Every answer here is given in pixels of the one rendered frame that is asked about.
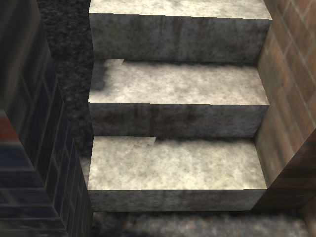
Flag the stairs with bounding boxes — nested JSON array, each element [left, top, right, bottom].
[[87, 0, 273, 212]]

